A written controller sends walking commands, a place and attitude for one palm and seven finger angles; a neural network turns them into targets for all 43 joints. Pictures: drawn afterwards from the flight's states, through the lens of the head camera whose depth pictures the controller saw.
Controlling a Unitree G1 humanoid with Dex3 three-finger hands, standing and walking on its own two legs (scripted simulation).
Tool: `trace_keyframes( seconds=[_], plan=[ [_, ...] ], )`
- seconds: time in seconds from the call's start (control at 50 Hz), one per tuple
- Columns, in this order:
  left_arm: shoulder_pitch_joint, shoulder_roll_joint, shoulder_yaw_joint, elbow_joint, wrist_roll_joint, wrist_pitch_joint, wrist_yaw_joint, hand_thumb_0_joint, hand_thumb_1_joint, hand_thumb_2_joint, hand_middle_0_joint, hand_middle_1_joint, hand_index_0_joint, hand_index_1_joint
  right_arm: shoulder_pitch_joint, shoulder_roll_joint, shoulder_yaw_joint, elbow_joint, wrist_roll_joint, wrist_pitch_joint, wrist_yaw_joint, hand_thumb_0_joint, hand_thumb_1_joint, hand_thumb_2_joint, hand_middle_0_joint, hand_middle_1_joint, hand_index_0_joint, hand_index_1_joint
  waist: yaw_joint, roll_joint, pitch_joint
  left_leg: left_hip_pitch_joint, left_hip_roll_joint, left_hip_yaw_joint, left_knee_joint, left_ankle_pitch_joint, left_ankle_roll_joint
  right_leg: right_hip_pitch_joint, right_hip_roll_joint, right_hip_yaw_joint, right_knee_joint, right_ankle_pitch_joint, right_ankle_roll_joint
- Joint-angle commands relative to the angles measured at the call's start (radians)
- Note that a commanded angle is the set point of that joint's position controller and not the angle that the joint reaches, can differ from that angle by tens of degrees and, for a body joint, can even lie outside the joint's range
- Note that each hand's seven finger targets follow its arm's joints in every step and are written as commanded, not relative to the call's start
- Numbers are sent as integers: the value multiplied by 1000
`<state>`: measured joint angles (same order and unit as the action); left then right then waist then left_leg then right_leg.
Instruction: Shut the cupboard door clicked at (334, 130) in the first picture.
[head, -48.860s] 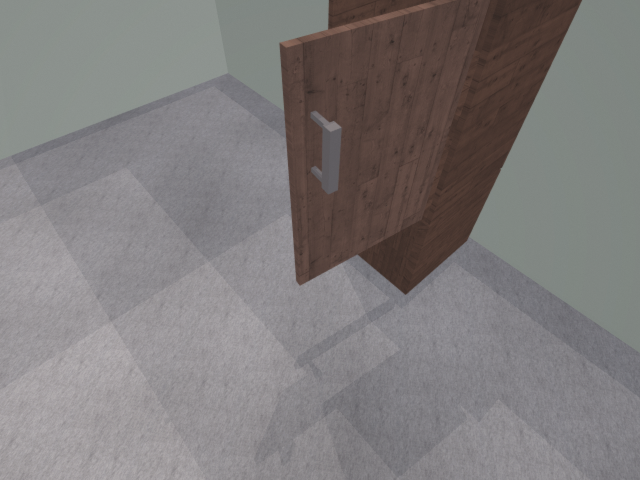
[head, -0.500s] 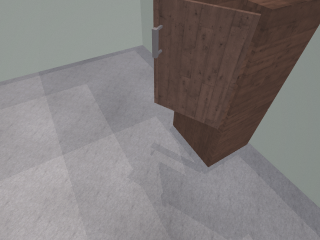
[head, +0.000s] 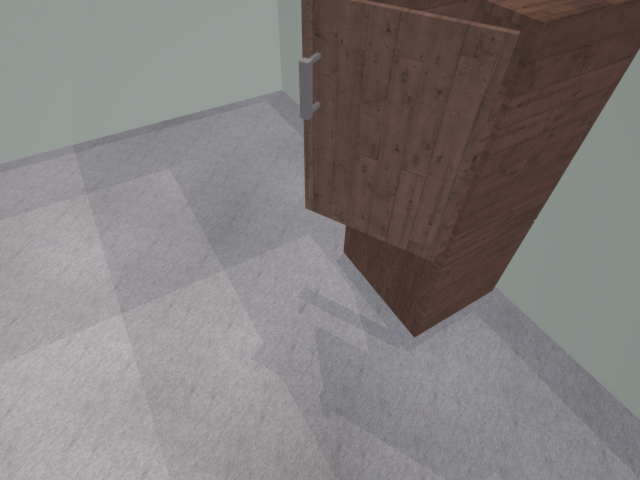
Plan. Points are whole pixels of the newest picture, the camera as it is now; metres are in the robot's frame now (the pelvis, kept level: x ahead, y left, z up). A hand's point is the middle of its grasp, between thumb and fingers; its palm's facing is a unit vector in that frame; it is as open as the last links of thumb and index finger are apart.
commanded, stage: walk to a spot facing it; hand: left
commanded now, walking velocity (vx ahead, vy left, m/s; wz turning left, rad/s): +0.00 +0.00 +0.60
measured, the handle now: (311, 86) +0.88 +0.07 +0.06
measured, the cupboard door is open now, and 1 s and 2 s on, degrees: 29 29 29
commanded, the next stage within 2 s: turn to face it in 1.94 s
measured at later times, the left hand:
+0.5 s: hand out of the picture +0.01 +0.24 -0.19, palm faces +0.26 -0.94 -0.24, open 7.4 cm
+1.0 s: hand out of the picture -0.07 +0.19 -0.18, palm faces +0.56 -0.78 -0.26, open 7.4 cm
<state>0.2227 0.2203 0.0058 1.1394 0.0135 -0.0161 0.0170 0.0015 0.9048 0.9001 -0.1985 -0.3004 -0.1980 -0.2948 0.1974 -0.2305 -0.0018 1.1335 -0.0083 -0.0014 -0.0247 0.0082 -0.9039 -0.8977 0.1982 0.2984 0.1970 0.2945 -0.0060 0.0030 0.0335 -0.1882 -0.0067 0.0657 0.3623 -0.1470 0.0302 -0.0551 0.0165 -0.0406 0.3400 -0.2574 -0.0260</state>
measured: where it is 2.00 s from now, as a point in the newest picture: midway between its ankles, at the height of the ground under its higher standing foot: outside the picture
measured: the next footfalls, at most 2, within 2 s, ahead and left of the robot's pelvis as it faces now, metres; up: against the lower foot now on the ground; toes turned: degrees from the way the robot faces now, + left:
right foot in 0.72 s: +0.08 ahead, -0.12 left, +0.00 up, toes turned +25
left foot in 1.04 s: -0.05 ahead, +0.12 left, +0.00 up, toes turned +41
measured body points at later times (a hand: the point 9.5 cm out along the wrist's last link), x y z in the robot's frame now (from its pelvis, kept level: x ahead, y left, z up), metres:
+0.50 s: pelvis -0.01 +0.02 -0.02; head +0.04 +0.05 +0.43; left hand +0.00 +0.29 -0.17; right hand +0.08 -0.21 -0.16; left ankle +0.02 +0.12 -0.75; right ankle -0.01 -0.12 -0.68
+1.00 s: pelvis -0.01 -0.01 -0.02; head +0.04 +0.02 +0.43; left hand -0.10 +0.23 -0.16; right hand +0.22 -0.19 -0.15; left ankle -0.07 +0.09 -0.73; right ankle +0.04 -0.14 -0.75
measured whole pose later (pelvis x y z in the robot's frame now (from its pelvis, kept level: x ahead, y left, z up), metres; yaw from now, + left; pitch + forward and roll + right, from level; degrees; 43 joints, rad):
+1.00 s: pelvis -0.01 -0.01 -0.02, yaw +37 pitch +1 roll +2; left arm 0.22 0.23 0.05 0.88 0.03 0.01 0.02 0.00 0.90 0.90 -0.20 -0.30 -0.20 -0.30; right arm 0.16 -0.26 -0.07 0.89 -0.01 0.07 0.03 0.01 -0.91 -0.90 0.19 0.30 0.19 0.29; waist -0.02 -0.04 0.13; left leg -0.37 0.01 0.06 0.73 -0.40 -0.04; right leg -0.23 -0.15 -0.16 0.61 -0.38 0.04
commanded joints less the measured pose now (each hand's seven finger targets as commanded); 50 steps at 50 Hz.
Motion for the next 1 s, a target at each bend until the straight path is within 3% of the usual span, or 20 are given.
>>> trace_keyframes(
  seconds=[0.0,0.12,0.22,0.26,0.28,0.3,0.32,0.34,0.38,0.42,0.58,0.64,0.66,0.68,0.7,0.72,0.76,0.8,0.9,0.98],
  plan=[
    [42,119,26,-34,-4,2,16,0,900,900,-200,-300,-200,-300,24,-100,-17,-42,-4,-5,-6,0,-900,-900,200,300,200,300,-1,15,11,32,122,-142,-32,140,-2,-76,-141,86,-51,142,-14],
    [70,149,61,-88,2,27,28,0,900,900,-200,-300,-200,-300,35,-79,-36,-96,-7,24,2,0,-900,-900,200,300,200,300,13,-73,-4,-130,60,-112,174,146,-20,-29,-245,72,40,251,-68],
    [9,176,88,-171,19,28,34,0,900,900,-200,-300,-200,-300,6,-63,-63,-180,-7,49,15,0,-900,-900,200,300,200,300,1,-125,75,-266,72,-58,509,-356,-49,-82,-424,80,65,494,-184],
    [-16,191,95,-194,14,25,29,0,900,900,-200,-300,-200,-300,54,-50,-61,-185,-9,46,24,0,-900,-900,200,300,200,300,-27,-85,49,-185,70,-19,303,-209,-50,-66,-368,-32,205,547,-112],
    [2,182,95,-203,6,28,24,0,900,900,-200,-300,-200,-300,111,-68,-63,-178,-15,39,26,0,-900,-900,200,300,200,300,-45,-1,-8,-49,69,-38,186,56,-26,-131,-310,-87,346,473,-43],
    [45,133,91,-223,-4,35,19,0,900,900,-200,-300,-200,-300,157,-143,-77,-184,-26,30,22,0,-900,-900,200,300,200,300,-49,243,-47,44,238,-339,84,436,79,-293,-168,-147,551,128,52],
    [8,109,74,-261,0,39,20,0,900,900,-200,-300,-200,-300,201,-203,-92,-175,-24,31,15,0,-900,-900,200,300,200,300,-65,316,-60,49,374,-534,-13,517,188,-369,-76,-75,724,-419,65],
    [-38,112,81,-276,6,54,25,0,900,900,-200,-300,-200,-300,212,-216,-97,-173,-29,33,8,0,-900,-900,200,300,200,300,-79,208,-82,6,370,-583,-67,218,185,-394,-73,27,810,-402,51],
    [-86,105,86,-287,9,51,15,0,900,900,-200,-300,-200,-300,131,-191,-94,-204,-29,27,-1,0,-900,-900,200,300,200,300,-51,134,-22,-82,321,-557,-101,-63,158,-461,-97,78,829,-249,57],
    [-72,91,86,-284,11,41,5,0,900,900,-200,-300,-200,-300,97,-169,-89,-218,-28,17,-5,0,-900,-900,200,300,200,300,-28,69,-46,-54,261,-479,-83,-10,135,-463,-88,72,773,-165,69],
    [-35,78,82,-316,10,46,6,0,900,900,-200,-300,-200,-300,61,-191,-114,-247,-30,39,7,0,-900,-900,200,300,200,300,-26,156,-90,-70,182,-473,-73,-66,117,-328,-13,31,459,-177,75],
    [58,105,89,-299,5,46,10,0,900,900,-200,-300,-200,-300,11,-184,-121,-272,-25,49,13,0,-900,-900,200,300,200,300,15,177,-97,-169,125,-471,-56,-126,79,-148,16,12,247,-110,63],
    [106,128,97,-288,6,43,13,0,900,900,-200,-300,-200,-300,-17,-167,-121,-288,-19,55,15,0,-900,-900,200,300,200,300,43,150,-86,-273,81,-442,-26,-201,43,-27,-2,18,115,-62,51],
    [127,191,112,-295,18,36,19,0,900,900,-200,-300,-200,-300,-12,-117,-119,-300,-11,61,22,0,-900,-900,200,300,200,300,50,-20,-66,-407,-20,-349,146,-325,-23,38,-164,190,-54,-204,-9],
    [78,273,125,-321,32,35,24,0,900,900,-200,-300,-200,-300,-2,-66,-116,-317,-11,60,26,0,-900,-900,200,300,200,300,48,-265,-20,-479,-143,-141,525,-373,-91,-82,-462,510,-219,-382,-138],
    [-49,269,107,-358,18,42,30,0,900,900,-200,-300,-200,-300,2,-112,-124,-318,-25,62,32,0,-900,-900,200,300,200,300,-2,-133,20,-413,-72,-166,745,-400,-75,-260,-517,447,-189,-258,-170],
    [-117,174,93,-362,18,21,29,0,900,900,-200,-300,-200,-300,32,-92,-118,-299,-23,67,43,0,-900,-900,200,300,200,300,-48,-190,29,-420,-2,-146,880,-305,-68,-247,-369,264,-80,-51,-137],
    [-101,157,87,-353,20,12,25,0,900,900,-200,-300,-200,-300,18,-81,-107,-306,-13,61,52,0,-900,-900,200,300,200,300,-47,-203,11,-389,14,-88,797,-280,-87,-168,-322,95,15,269,-116],
    [77,227,109,-301,22,16,21,0,900,900,-200,-300,-200,-300,-92,-49,-76,-341,-5,48,55,0,-900,-900,200,300,200,300,46,-215,-49,-280,-8,27,425,-309,-79,17,-342,25,155,647,-86],
    [60,219,111,-313,9,23,15,0,900,900,-200,-300,-200,-300,20,-114,-88,-310,-10,34,52,0,-900,-900,200,300,200,300,-25,-148,-112,17,13,2,95,5,-44,-107,-318,-67,363,537,9]
  ],
)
